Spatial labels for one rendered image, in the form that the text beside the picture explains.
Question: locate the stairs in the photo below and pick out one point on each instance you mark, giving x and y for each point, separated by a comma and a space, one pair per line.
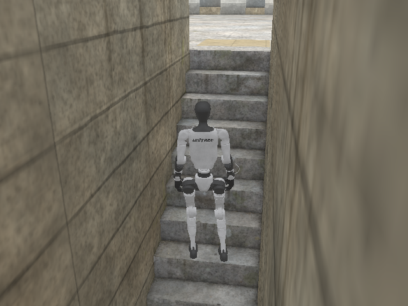
235, 84

